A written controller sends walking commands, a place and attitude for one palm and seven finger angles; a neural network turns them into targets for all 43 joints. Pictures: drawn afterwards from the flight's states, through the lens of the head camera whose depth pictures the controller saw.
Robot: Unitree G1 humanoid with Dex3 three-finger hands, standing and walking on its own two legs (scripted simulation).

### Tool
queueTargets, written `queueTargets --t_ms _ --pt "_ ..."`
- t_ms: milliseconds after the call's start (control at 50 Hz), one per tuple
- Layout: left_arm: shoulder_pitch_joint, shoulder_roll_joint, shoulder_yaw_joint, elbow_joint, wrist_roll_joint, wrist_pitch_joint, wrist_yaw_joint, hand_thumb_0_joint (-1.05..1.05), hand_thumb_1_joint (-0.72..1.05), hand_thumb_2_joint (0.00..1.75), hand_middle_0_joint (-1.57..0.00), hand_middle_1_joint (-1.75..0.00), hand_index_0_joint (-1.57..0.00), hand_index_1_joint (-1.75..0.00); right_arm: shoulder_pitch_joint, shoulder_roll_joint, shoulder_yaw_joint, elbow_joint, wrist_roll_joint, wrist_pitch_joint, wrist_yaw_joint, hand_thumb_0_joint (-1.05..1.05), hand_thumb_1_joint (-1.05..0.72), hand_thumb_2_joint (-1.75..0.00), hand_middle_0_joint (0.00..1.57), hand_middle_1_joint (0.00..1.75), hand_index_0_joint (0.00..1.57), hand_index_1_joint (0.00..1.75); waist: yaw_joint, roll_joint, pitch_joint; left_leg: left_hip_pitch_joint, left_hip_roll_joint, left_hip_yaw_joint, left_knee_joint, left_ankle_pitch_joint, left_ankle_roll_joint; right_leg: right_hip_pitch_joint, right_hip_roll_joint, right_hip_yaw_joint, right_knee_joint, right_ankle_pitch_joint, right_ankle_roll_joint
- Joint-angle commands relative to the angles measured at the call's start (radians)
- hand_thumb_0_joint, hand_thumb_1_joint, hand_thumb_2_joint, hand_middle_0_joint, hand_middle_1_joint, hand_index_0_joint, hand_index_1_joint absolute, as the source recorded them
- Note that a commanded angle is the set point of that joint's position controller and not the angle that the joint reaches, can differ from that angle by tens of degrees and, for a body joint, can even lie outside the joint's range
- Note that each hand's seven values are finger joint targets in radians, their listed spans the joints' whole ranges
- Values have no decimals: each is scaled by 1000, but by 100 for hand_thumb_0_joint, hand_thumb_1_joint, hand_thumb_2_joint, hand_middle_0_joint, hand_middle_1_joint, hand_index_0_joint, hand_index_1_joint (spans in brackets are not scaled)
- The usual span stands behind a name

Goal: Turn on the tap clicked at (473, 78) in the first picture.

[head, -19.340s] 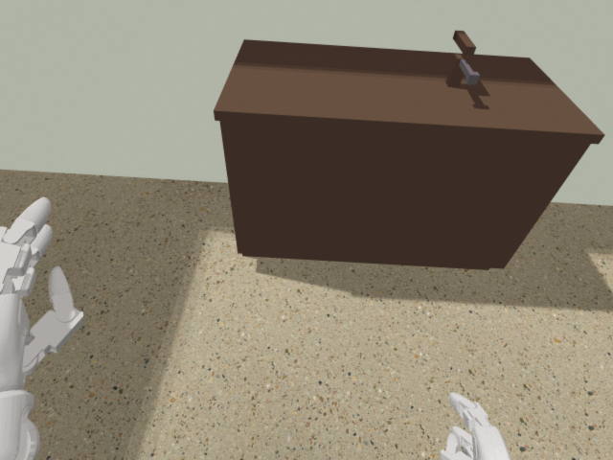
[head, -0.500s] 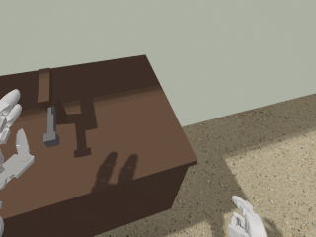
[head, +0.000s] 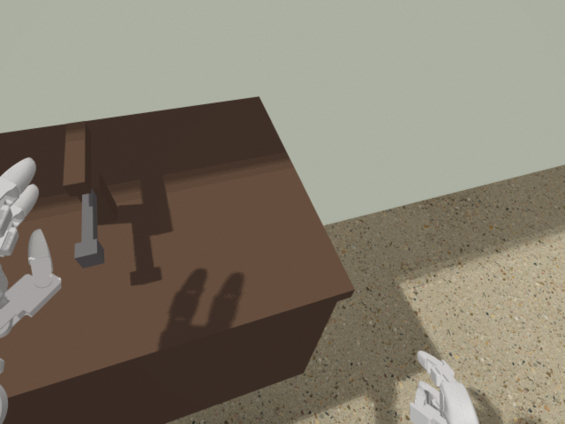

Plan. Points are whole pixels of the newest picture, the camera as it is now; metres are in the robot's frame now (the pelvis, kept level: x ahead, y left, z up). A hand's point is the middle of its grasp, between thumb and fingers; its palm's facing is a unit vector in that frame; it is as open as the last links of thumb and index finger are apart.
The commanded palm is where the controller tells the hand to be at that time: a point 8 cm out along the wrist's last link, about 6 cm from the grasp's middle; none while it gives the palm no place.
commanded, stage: shuffle to correct the standing spot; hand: left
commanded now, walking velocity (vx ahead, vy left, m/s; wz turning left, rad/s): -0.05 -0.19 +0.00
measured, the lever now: (89, 253) +0.32 +0.29 +0.04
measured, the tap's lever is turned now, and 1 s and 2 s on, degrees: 0 0 0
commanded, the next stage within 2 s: none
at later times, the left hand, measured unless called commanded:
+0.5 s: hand (54, 280) +0.22 +0.24 +0.16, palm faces +0.33 -0.87 -0.37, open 7.4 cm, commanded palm +0.16 +0.28 +0.18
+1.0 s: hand (42, 280) +0.22 +0.25 +0.17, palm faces +0.34 -0.86 -0.38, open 7.4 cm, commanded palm +0.15 +0.28 +0.18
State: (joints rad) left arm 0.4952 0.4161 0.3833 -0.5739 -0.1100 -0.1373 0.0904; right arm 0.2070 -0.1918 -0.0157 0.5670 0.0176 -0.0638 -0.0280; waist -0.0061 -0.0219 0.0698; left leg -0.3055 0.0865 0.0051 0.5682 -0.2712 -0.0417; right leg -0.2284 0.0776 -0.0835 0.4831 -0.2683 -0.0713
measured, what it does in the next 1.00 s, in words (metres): stands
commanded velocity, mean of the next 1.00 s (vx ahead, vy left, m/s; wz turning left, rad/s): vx -0.05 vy -0.19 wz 0.00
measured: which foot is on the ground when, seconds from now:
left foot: down 0.00-1.00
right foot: down 0.00-1.00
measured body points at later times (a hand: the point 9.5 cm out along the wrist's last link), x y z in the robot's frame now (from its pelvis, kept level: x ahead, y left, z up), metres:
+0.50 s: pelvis +0.00 +0.00 +0.00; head +0.03 +0.02 +0.45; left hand +0.20 +0.29 +0.18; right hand +0.17 -0.24 -0.08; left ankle +0.02 +0.14 -0.73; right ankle -0.01 -0.07 -0.73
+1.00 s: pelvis +0.00 +0.00 +0.00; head +0.03 +0.02 +0.45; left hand +0.19 +0.29 +0.19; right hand +0.16 -0.23 -0.08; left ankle +0.02 +0.14 -0.73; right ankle -0.01 -0.07 -0.73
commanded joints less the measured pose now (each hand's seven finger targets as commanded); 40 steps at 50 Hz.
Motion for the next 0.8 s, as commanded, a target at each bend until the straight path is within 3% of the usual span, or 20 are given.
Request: queueTargets --t_ms 0,60,100,160,240,300,320,380,460,500,540,580,640,700,740,780 --pt "-44 184 140 -228 6 -79 15 0 90 90 -20 -30 -20 -30 -71 -127 -55 -161 4 -57 -13 0 -90 -90 20 30 20 30 2 143 -180 84 116 -102 -84 278 86 66 -142 109 -66 263 50" --pt "-25 160 119 -215 5 -77 9 0 90 90 -20 -30 -20 -30 -68 -128 -53 -161 7 -57 -9 0 -90 -90 20 30 20 30 0 146 -188 92 121 -107 -93 310 84 82 -134 91 -63 263 47" --pt "-12 174 134 -203 5 -76 7 0 90 90 -20 -30 -20 -30 -63 -131 -58 -166 7 -57 -7 0 -90 -90 20 30 20 30 3 145 -185 86 125 -105 -90 292 84 86 -137 95 -75 254 50" --pt "8 155 119 -182 1 -68 8 0 90 90 -20 -30 -20 -30 -60 -129 -53 -163 10 -50 -6 0 -90 -90 20 30 20 30 -3 97 -183 76 103 -86 -79 224 78 82 -144 103 -90 244 41" --pt "-10 163 122 -175 -4 -57 15 0 90 90 -20 -30 -20 -30 -63 -123 -53 -159 18 -44 -9 0 -90 -90 20 30 20 30 -11 35 -158 73 49 -48 -27 82 64 22 -189 164 -125 205 10" --pt "-46 166 118 -184 -5 -57 20 0 90 90 -20 -30 -20 -30 -62 -122 -52 -157 11 -45 -12 0 -90 -90 20 30 20 30 -12 10 -142 75 30 -36 0 11 67 -26 -210 192 -150 133 5" --pt "-44 169 123 -180 -4 -57 22 0 90 90 -20 -30 -20 -30 -61 -121 -52 -155 11 -45 -12 0 -90 -90 20 30 20 30 -11 -4 -147 80 29 -34 6 20 68 -24 -214 197 -152 137 5" --pt "-67 171 119 -207 -2 -61 27 0 90 90 -20 -30 -20 -30 -76 -123 -49 -153 9 -47 -14 0 -90 -90 20 30 20 30 -8 33 -151 88 51 -58 -28 113 76 -3 -196 168 -119 197 15" --pt "-71 170 112 -248 5 -72 25 0 90 90 -20 -30 -20 -30 -87 -122 -47 -153 7 -48 -13 0 -90 -90 20 30 20 30 -3 151 -176 112 110 -106 -82 327 90 58 -151 109 -60 295 44" --pt "-50 178 125 -221 8 -71 20 0 90 90 -20 -30 -20 -30 -77 -123 -52 -157 6 -49 -9 0 -90 -90 20 30 20 30 2 160 -181 103 133 -120 -86 390 93 92 -142 93 -64 306 59" --pt "-3 170 125 -192 5 -64 16 0 90 90 -20 -30 -20 -30 -76 -120 -51 -160 14 -46 -4 0 -90 -90 20 30 20 30 0 141 -178 110 126 -110 -79 390 86 98 -145 91 -81 315 52" --pt "5 162 124 -169 3 -62 10 0 90 90 -20 -30 -20 -30 -64 -128 -54 -164 12 -40 -2 0 -90 -90 20 30 20 30 -1 117 -168 75 115 -98 -76 316 79 110 -148 94 -99 293 52" --pt "29 157 124 -151 -5 -54 12 0 90 90 -20 -30 -20 -30 -65 -124 -53 -163 21 -34 -2 0 -90 -90 20 30 20 30 -7 75 -152 62 79 -70 -69 137 69 63 -172 128 -122 222 26" --pt "-7 163 122 -178 -8 -55 15 0 90 90 -20 -30 -20 -30 -67 -123 -50 -170 16 -34 -6 0 -90 -90 20 30 20 30 -10 36 -141 59 51 -53 -45 3 68 8 -190 171 -151 138 25" --pt "-37 179 125 -206 -8 -59 24 0 90 90 -20 -30 -20 -30 -78 -117 -45 -163 20 -37 -10 0 -90 -90 20 30 20 30 -13 39 -134 84 45 -54 -46 -10 68 -30 -202 182 -160 103 7" --pt "-62 175 119 -220 -4 -63 28 0 90 90 -20 -30 -20 -30 -79 -119 -44 -164 11 -43 -14 0 -90 -90 20 30 20 30 -10 45 -137 81 53 -66 -62 -7 75 -28 -190 178 -153 85 19"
